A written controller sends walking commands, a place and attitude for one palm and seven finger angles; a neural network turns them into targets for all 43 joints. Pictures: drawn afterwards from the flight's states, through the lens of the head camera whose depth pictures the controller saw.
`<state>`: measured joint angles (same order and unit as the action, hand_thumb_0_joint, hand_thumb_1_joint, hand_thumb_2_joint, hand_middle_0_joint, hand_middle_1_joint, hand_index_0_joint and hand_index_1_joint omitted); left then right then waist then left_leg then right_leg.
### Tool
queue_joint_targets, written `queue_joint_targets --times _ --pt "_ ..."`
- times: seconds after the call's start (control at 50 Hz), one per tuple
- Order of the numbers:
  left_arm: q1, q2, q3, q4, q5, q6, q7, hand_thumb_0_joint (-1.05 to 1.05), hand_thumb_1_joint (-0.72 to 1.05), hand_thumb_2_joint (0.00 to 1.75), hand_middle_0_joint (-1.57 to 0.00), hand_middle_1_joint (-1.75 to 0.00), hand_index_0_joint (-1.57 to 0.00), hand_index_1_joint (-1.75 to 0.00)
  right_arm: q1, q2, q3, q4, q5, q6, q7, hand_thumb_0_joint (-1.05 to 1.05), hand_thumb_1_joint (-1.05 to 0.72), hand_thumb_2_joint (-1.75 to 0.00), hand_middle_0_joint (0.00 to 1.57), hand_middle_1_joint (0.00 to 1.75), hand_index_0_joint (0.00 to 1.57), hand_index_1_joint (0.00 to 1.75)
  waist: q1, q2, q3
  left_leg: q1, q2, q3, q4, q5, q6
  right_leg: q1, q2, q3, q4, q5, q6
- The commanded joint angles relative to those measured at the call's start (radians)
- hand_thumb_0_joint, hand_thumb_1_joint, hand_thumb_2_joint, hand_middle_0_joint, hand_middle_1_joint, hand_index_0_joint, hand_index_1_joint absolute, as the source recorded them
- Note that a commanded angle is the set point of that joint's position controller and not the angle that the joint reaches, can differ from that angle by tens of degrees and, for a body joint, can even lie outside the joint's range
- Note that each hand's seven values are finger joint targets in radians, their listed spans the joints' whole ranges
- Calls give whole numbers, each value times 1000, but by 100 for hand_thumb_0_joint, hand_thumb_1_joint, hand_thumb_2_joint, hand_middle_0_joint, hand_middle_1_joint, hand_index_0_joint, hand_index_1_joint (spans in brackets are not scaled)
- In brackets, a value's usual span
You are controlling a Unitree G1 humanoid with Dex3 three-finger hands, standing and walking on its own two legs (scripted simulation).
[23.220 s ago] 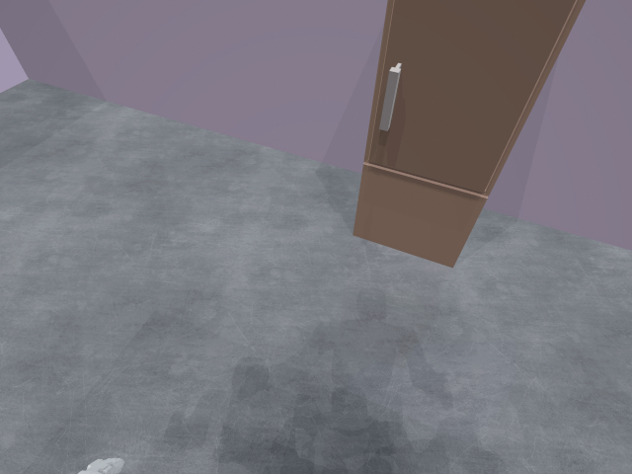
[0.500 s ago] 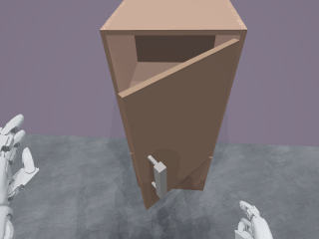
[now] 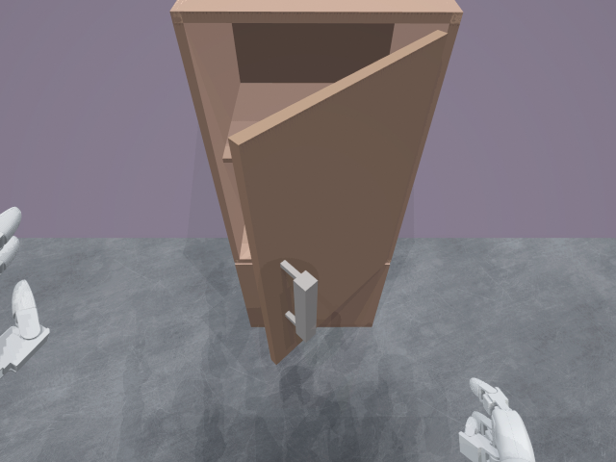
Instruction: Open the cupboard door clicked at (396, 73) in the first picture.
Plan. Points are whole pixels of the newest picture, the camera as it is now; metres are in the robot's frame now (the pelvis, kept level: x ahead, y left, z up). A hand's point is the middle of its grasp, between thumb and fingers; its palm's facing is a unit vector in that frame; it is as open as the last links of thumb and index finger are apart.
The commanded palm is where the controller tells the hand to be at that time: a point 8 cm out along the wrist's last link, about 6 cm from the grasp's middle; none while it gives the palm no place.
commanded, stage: step back with the hand held close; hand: left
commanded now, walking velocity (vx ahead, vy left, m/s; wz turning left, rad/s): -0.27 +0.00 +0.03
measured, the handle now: (296, 301) +0.38 +0.05 -0.08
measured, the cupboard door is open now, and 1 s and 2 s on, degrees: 44 44 44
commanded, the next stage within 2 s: stop stepping back and stand still in 0.68 s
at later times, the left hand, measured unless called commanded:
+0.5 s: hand out of the picture +0.11 +0.28 +0.16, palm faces +0.47 -0.75 -0.47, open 7.4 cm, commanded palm +0.04 +0.32 +0.18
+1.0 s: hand out of the picture +0.05 +0.22 +0.16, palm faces +0.33 -0.79 -0.52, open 7.4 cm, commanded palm +0.00 +0.26 +0.18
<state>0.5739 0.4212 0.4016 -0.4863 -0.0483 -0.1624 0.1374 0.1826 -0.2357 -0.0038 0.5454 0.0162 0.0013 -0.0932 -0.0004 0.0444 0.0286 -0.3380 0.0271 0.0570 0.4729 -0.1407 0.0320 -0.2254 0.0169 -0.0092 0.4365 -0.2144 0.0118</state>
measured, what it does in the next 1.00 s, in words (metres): walks backwards: right foot, then left foot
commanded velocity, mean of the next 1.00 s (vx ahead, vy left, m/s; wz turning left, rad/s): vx -0.22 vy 0.03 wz -0.03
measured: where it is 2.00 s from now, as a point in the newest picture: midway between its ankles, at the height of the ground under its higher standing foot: outside the picture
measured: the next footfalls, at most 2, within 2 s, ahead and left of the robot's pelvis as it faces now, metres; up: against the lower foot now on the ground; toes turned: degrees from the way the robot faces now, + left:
right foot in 0.78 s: -0.21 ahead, -0.11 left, +0.00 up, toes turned -7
left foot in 0.92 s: +0.01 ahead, +0.08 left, +0.00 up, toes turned -2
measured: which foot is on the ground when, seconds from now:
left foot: down 0.00-0.84, up 0.86-0.90, down 0.92-1.00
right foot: down 0.00-0.46, up 0.48-0.76, down 0.78-1.00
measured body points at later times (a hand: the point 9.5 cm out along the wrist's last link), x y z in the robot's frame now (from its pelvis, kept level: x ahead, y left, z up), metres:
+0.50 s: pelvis -0.08 +0.01 -0.01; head -0.05 +0.02 +0.43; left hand +0.08 +0.32 +0.19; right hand +0.11 -0.23 -0.09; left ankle +0.03 +0.09 -0.74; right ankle -0.01 -0.12 -0.73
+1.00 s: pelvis -0.16 -0.03 -0.02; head -0.17 -0.02 +0.43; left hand +0.03 +0.26 +0.19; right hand -0.03 -0.29 -0.10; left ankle -0.01 +0.08 -0.74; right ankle -0.31 -0.12 -0.74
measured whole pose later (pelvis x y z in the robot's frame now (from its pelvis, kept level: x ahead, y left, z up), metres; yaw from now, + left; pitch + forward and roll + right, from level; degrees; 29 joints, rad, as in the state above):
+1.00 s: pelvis -0.16 -0.03 -0.02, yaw -3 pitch +0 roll -1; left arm 0.63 0.50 0.45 -0.49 -0.07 -0.22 0.13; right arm 0.26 -0.23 0.00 0.63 0.01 -0.07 -0.08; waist -0.04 0.01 -0.06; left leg -0.49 0.04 0.04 0.54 -0.06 0.01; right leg 0.01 0.06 0.01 0.48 -0.49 -0.03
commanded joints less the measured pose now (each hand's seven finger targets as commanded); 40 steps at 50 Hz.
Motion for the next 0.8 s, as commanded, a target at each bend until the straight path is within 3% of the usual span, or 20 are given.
queue_joint_targets --times 0.0,0.1,0.18,0.24,0.3,0.34,0.36,0.38,0.42,0.44,0.46,0.48,0.5,0.52,0.6,0.66,0.72,0.74,0.76,0.78 --pt "-14 178 149 -189 6 -88 33 0 90 90 -20 -30 -20 -30 -89 -124 -47 -159 -7 -69 -9 0 -90 -90 20 30 20 30 -2 42 -91 -66 67 -114 -157 -279 14 63 -7 39 -39 -18 5" --pt "-44 165 159 -205 23 -106 35 0 90 90 -20 -30 -20 -30 -87 -136 -48 -154 -13 -103 -10 0 -90 -90 20 30 20 30 5 117 -84 -262 121 -188 -249 -501 44 189 39 17 96 -64 14" --pt "-38 169 181 -228 31 -115 32 0 90 90 -20 -30 -20 -30 -87 -129 -52 -148 -15 -133 -6 0 -90 -90 20 30 20 30 12 142 -108 -352 136 -208 -238 -556 64 251 58 30 188 -9 9" --pt "-47 176 180 -253 23 -119 32 0 90 90 -20 -30 -20 -30 -64 -119 -56 -135 -19 -143 3 0 -90 -90 20 30 20 30 0 9 -95 -254 54 -121 -71 -475 26 69 -5 142 40 -107 -27" --pt "-83 168 131 -231 13 -109 46 0 90 90 -20 -30 -20 -30 -23 -97 -59 -78 -23 -129 14 0 -90 -90 20 30 20 30 -24 -178 -100 72 -49 -34 276 -239 -45 -304 -195 306 -196 -182 -110" --pt "-128 183 125 -221 19 -103 58 0 90 90 -20 -30 -20 -30 -30 -86 -62 -60 -21 -114 16 0 -90 -90 20 30 20 30 -32 -220 -110 125 -56 -32 340 -208 -44 -346 -230 266 -198 -127 -116" --pt "-149 190 122 -237 19 -104 60 0 90 90 -20 -30 -20 -30 -43 -88 -59 -54 -22 -113 11 0 -90 -90 20 30 20 30 -39 -172 -87 140 -50 -45 256 -200 -41 -355 -206 227 -171 -95 -101" --pt "-147 202 137 -235 16 -100 61 0 90 90 -20 -30 -20 -30 -51 -90 -51 -62 -20 -111 5 0 -90 -90 20 30 20 30 -32 -123 -60 111 -21 -85 86 -202 -30 -316 -142 169 -103 -92 -62" --pt "-142 212 166 -276 20 -113 56 0 90 90 -20 -30 -20 -30 -88 -128 -51 -95 -18 -116 -8 0 -90 -90 20 30 20 30 -5 131 -63 -122 140 -270 -179 -206 36 -85 30 44 124 -43 15" --pt "-121 217 195 -277 27 -127 48 0 90 90 -20 -30 -20 -30 -98 -125 -56 -99 -18 -129 -6 0 -90 -90 20 30 20 30 0 260 -143 -280 249 -384 -340 -512 79 125 90 17 361 -114 23" --pt "-79 216 208 -249 36 -134 42 0 90 90 -20 -30 -20 -30 -121 -124 -63 -106 -23 -141 -6 0 -90 -90 20 30 20 30 8 311 -149 -429 316 -462 -434 -693 123 227 125 30 576 -170 19" --pt "-63 205 222 -240 28 -126 37 0 90 90 -20 -30 -20 -30 -99 -110 -71 -102 -36 -146 1 0 -90 -90 20 30 20 30 3 230 -135 -423 334 -475 -417 -624 147 162 119 54 696 -198 14" --pt "-67 190 203 -259 23 -124 35 0 90 90 -20 -30 -20 -30 -103 -102 -74 -90 -39 -154 15 0 -90 -90 20 30 20 30 5 135 -134 -324 317 -424 -341 -497 151 67 102 71 706 -221 5" --pt "-54 173 187 -267 11 -118 39 0 90 90 -20 -30 -20 -30 -107 -101 -76 -78 -38 -161 25 0 -90 -90 20 30 20 30 10 102 -147 -208 283 -356 -299 -396 135 -16 87 57 681 -246 1" --pt "-47 139 113 -312 -18 -102 47 0 90 90 -20 -30 -20 -30 -96 -90 -57 -41 -40 -179 35 0 -90 -90 20 30 20 30 5 187 -201 20 220 -253 -328 -297 63 -50 78 -15 413 -335 -15" --pt "-68 176 129 -318 -23 -109 42 0 90 90 -20 -30 -20 -30 -63 -93 -54 -15 -55 -181 35 0 -90 -90 20 30 20 30 0 229 -251 163 201 -217 -331 -142 8 -10 75 -34 119 -333 -36" --pt "-85 230 172 -305 -32 -142 24 0 90 90 -20 -30 -20 -30 -67 -85 -51 -13 -52 -148 40 0 -90 -90 20 30 20 30 8 123 -296 326 167 -111 -121 266 -40 -20 4 34 -193 -89 -62" --pt "-92 254 193 -300 -32 -150 23 0 90 90 -20 -30 -20 -30 -80 -88 -50 -20 -47 -134 40 0 -90 -90 20 30 20 30 5 54 -292 350 132 -65 -19 258 -41 -79 -61 94 -197 42 -74" --pt "-85 285 226 -302 -32 -162 28 0 90 90 -20 -30 -20 -30 -88 -78 -45 -18 -50 -132 37 0 -90 -90 20 30 20 30 2 17 -325 340 104 -35 42 238 -50 -86 -119 112 -159 190 -79" --pt "-88 274 219 -282 -32 -160 31 0 90 90 -20 -30 -20 -30 -102 -68 -37 -39 -38 -135 33 0 -90 -90 20 30 20 30 1 -24 -314 346 60 12 62 162 -50 -102 -137 90 -140 273 -58"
